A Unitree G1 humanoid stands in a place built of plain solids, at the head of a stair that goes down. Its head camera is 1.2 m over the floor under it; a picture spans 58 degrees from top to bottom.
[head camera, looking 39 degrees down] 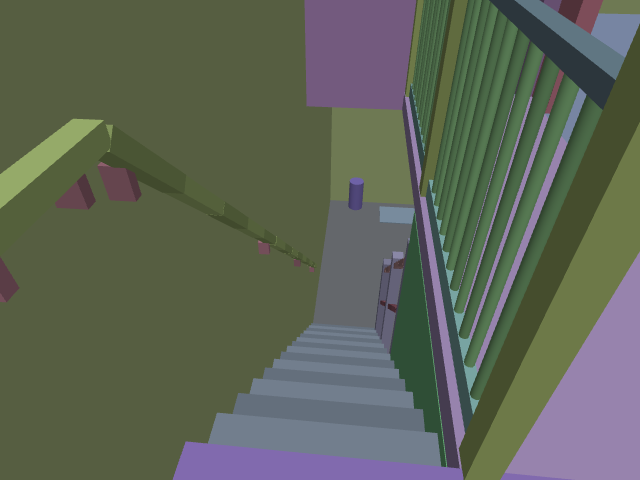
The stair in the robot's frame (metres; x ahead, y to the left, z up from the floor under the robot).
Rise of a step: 0.20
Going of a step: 0.20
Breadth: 0.75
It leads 6 degrees to the right of straight ahead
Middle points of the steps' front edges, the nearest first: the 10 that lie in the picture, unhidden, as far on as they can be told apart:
0.55 0.00 0.00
0.75 -0.02 -0.20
0.95 -0.04 -0.40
1.15 -0.06 -0.60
1.34 -0.08 -0.80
1.54 -0.09 -1.00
1.74 -0.11 -1.20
1.94 -0.13 -1.40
2.14 -0.15 -1.60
2.34 -0.17 -1.80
